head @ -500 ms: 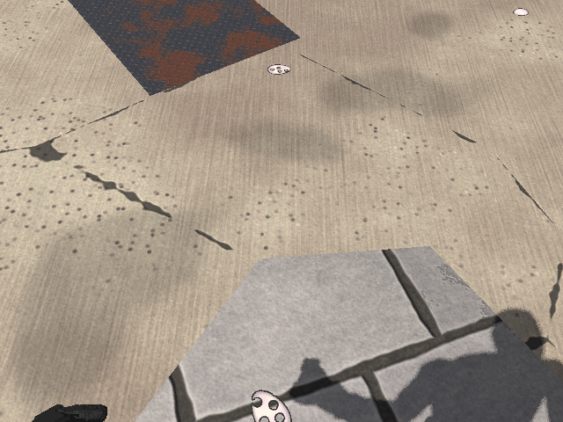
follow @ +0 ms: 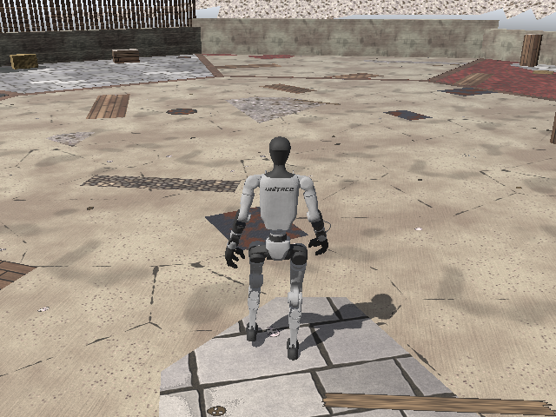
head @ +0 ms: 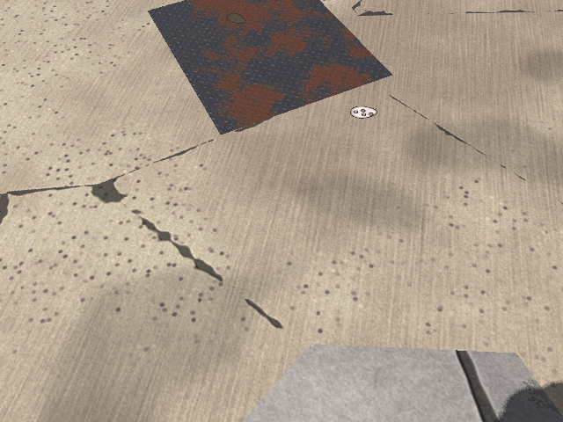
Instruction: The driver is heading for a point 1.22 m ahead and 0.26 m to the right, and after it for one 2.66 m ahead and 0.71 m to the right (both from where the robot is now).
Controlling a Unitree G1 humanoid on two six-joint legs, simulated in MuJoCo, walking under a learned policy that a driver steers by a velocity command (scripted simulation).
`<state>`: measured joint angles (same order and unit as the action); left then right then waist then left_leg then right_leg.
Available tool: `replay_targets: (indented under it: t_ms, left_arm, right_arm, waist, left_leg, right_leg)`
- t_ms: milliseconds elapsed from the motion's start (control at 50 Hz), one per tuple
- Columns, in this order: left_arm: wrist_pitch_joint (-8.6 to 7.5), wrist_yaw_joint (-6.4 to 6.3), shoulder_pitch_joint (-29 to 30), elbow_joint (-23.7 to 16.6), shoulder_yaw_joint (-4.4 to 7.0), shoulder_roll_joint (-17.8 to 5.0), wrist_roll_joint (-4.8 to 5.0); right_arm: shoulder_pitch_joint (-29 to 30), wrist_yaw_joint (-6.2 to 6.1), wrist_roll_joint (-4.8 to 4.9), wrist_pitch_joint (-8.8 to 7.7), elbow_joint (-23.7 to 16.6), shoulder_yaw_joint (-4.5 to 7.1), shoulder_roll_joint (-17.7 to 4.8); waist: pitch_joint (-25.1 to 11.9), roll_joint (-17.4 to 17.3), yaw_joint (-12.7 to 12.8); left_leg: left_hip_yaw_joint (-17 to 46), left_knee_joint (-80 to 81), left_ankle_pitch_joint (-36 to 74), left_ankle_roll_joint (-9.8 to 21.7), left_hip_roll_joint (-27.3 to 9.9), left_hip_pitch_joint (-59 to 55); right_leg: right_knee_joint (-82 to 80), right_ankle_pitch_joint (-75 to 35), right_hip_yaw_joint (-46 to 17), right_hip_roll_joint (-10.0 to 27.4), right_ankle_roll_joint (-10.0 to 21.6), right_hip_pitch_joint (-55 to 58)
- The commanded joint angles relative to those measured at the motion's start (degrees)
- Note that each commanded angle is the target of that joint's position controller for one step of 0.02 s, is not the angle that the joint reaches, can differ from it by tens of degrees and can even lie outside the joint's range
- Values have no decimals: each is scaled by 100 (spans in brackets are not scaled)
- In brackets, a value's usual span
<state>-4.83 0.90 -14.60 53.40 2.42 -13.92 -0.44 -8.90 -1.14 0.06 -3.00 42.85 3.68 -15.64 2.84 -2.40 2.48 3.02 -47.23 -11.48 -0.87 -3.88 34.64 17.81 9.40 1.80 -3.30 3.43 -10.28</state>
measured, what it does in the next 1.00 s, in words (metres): walks ahead: left foot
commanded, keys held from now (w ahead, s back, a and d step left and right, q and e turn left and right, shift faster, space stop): no key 0.94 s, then w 0.06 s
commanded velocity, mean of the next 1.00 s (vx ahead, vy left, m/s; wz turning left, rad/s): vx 0.05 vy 0.00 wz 0.02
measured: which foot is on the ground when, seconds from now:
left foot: up 0.00-0.14, down 0.16-1.00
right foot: down 0.00-1.00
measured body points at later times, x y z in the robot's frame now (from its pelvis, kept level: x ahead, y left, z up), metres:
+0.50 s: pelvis +0.11 +0.03 -0.02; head +0.13 +0.03 +0.43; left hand +0.18 +0.30 -0.16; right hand +0.26 -0.22 -0.13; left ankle +0.16 +0.14 -0.75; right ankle +0.04 -0.10 -0.75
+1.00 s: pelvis +0.11 +0.02 -0.02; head +0.11 +0.02 +0.43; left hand +0.12 +0.27 -0.17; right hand +0.21 -0.24 -0.15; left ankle +0.16 +0.14 -0.75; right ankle +0.04 -0.10 -0.75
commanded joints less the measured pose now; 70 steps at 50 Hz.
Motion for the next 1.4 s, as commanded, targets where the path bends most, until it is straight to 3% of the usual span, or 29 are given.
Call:
replay_targets:
  t_ms: [20, 80, 140, 160, 180, 200, 220, 280, 300, 340, 420, 460, 600, 940, 980, 1020, 1040, 1060, 1080, 1120, 1160, 1180, 1200, 1220, 1240, 1260, 1280, 1320, 1400]
  left_arm:
    - [7, -87, 329, -315, 188, -993, 59]
    - [102, -92, 184, -171, 169, -1005, 85]
    - [169, -108, 225, -108, 128, -932, 152]
    - [129, -108, 22, -104, 86, -816, 51]
    - [50, -75, -547, -40, 10, -560, -73]
    - [63, -81, -676, 65, -76, -369, -47]
    - [143, -82, -383, 20, -51, -500, 11]
    - [483, -173, -180, 42, -24, -609, -20]
    - [557, -185, -117, 40, -16, -711, -71]
    - [571, -182, -34, 113, 11, -873, -12]
    - [406, -210, 94, 188, -11, -753, -17]
    - [395, -215, 71, 262, -14, -731, 15]
    - [497, -240, 89, 422, -28, -685, 17]
    - [413, -274, -203, 688, -107, -501, -3]
    - [429, -288, -383, 757, -76, -564, 40]
    - [412, -314, -448, 659, 15, -824, 92]
    - [364, -321, -570, 645, 73, -979, 124]
    - [300, -330, -514, 627, 142, -1144, 158]
    - [231, -331, -507, 620, 155, -1095, 164]
    - [142, -288, -478, 589, 140, -910, 177]
    - [146, -227, -255, 495, 137, -871, 209]
    - [121, -214, -134, 414, 135, -888, 189]
    - [75, -208, -6, 242, 59, -611, 192]
    - [-25, -240, 19, 18, -8, -335, 175]
    - [-97, -210, 158, -43, 72, -568, 311]
    - [-145, -154, 191, -46, 90, -608, 385]
    - [-176, -138, 207, -15, 114, -592, 353]
    - [-140, -116, 224, 2, 206, -639, 243]
    - [-2, -80, 684, -198, 200, -396, 169]
  right_arm:
    - [-173, 27, 12, 3, -200, 8, -191]
    - [189, 59, -9, 9, -302, 33, -318]
    - [-44, 73, -86, -30, -208, 98, -456]
    - [-228, 27, -143, -40, -177, 178, -785]
    - [-297, -11, -193, 2, -199, 201, -995]
    - [-401, -6, -165, 85, -126, 88, -515]
    - [-297, 24, -100, 139, -94, -10, -222]
    - [571, 98, -82, 214, -170, 19, -455]
    - [626, 104, -66, 225, -171, 47, -517]
    - [589, 94, -70, 225, -147, 34, -421]
    - [366, 28, -44, 124, 101, 48, -383]
    - [336, 28, -27, 126, 201, 54, -367]
    - [409, 23, -22, 240, 514, 68, -352]
    - [443, -77, -12, 352, 1285, 41, -360]
    - [335, -80, 14, 366, 1418, 40, -338]
    - [502, -63, 32, 299, 1392, 61, -384]
    - [703, -26, 62, 211, 1313, 53, -328]
    - [817, 22, 97, 114, 1251, 42, -274]
    - [855, 67, 116, 28, 1225, 39, -249]
    - [709, 146, 170, -111, 1255, 39, -194]
    - [-49, 182, 204, -171, 1575, 106, -214]
    - [-688, 175, 175, -168, 1803, 217, -423]
    - [-1429, 153, 144, -193, 1957, 360, -903]
    - [-2110, 224, 129, -233, 2080, 368, -1188]
    - [-1658, 240, 58, -322, 2007, 180, -753]
    - [-1192, 245, 53, -375, 1845, 89, -508]
    - [-925, 263, 38, -396, 1748, 32, -405]
    - [-811, 263, 2, -368, 1699, -67, -228]
    - [-1236, 118, -15, -298, 1786, -74, -470]
  waist:
    - [-844, 754, -171]
    - [-716, 748, -65]
    - [-703, 606, -302]
    - [-955, 288, -262]
    - [-1422, -366, 37]
    - [-1848, -759, -104]
    - [-1695, -740, -153]
    - [-1005, -438, 178]
    - [-820, -378, 147]
    - [-336, 90, -66]
    - [-722, 203, -101]
    - [-847, 258, -105]
    - [-551, 253, -94]
    - [-155, 260, -177]
    - [-102, 422, -170]
    - [320, 762, -71]
    - [549, 1011, 13]
    - [803, 1222, 7]
    - [934, 1208, -8]
    - [936, 1122, -135]
    - [623, 968, -514]
    - [279, 784, -770]
    - [-64, -407, -997]
    - [-603, -1575, -1117]
    - [-339, -853, -829]
    - [-9, -516, -639]
    - [82, -227, -514]
    - [149, -159, -371]
    - [220, -65, -415]
  left_leg:
    - [-187, 843, 969, -41, 134, -1054]
    - [-135, 1374, 916, 59, 195, -1112]
    - [-192, 2436, 1632, 337, 293, -1904]
    - [231, 2310, 3536, 531, -154, -2687]
    - [898, 1811, 5228, 1095, -915, -3885]
    - [1316, 1782, 5147, 1629, -1351, -4100]
    - [1474, 1973, 4373, 1674, -1334, -3808]
    - [1002, 2323, 1903, 1017, -743, -2263]
    - [717, 2353, 889, 731, -434, -1924]
    - [244, 2280, 45, 426, 29, -2078]
    - [203, 1732, 2218, 560, -7, -2634]
    - [177, 1634, 2529, 618, -7, -2762]
    - [88, 1700, 1976, 567, 80, -2621]
    - [19, 1983, 1013, 381, 183, -2677]
    - [-210, 1848, -644, 359, 421, -2522]
    - [-468, 1365, -1806, 328, 655, -1697]
    - [-651, 919, -1548, 306, 702, -1213]
    - [-621, 477, -1133, 344, 520, -802]
    - [-490, 276, -1068, 404, 313, -511]
    - [-493, 630, -1302, 513, 167, -455]
    - [-822, 1709, -754, 524, 483, -2096]
    - [-657, 1823, -416, 548, 551, -3071]
    - [1096, 2630, -978, 1027, -407, -3977]
    - [3581, 3678, -1410, 1815, -1612, -4761]
    - [3742, 3693, -1621, 1832, -1823, -4472]
    - [2991, 3649, -1472, 1630, -1631, -4124]
    - [2359, 3723, -1239, 1427, -1389, -3866]
    - [1395, 3869, -289, 1161, -996, -3477]
    - [719, 4103, 786, 1247, -867, -3356]
  right_leg:
    - [-250, -3977, -387, 1273, 764, 90]
    - [-23, -3442, -568, 1420, 724, 375]
    - [641, -2689, -658, 1245, 410, 354]
    - [1057, -2172, -519, 959, 140, 44]
    - [1590, -505, -315, 578, -161, -811]
    - [2027, 1103, -274, 471, -384, -999]
    - [2094, 1898, -334, 504, -472, -1069]
    - [1018, 835, -317, 606, -449, -332]
    - [731, 472, -344, 618, -391, -164]
    - [714, 1152, -350, 644, -199, -807]
    - [806, -57, -330, 680, -296, -479]
    - [867, -325, -308, 670, -319, -363]
    - [800, -70, -288, 637, -285, -384]
    - [424, 660, -274, 604, -264, -653]
    - [209, 2000, -381, 627, -103, -727]
    - [-190, 3333, -1022, 1031, 294, -745]
    - [-558, 3713, -1636, 1494, 544, -568]
    - [-812, 3705, -2216, 2015, 796, -443]
    - [-840, 3366, -2430, 2262, 921, -300]
    - [-566, 2377, -2094, 2177, 813, 43]
    - [-11, 1575, -1311, 1627, 480, -512]
    - [696, 454, -937, 1309, 319, -888]
    - [2577, -89, -98, 593, -85, -1778]
    - [4417, 2020, -126, 2, -316, -2826]
    - [5334, 2195, -756, 307, -175, -3313]
    - [5543, 1690, -797, 601, -2, -3492]
    - [5358, 1134, -717, 831, 104, -3451]
    - [4779, 481, -575, 1084, 96, -3087]
    - [3792, -49, -285, 1105, -244, -3170]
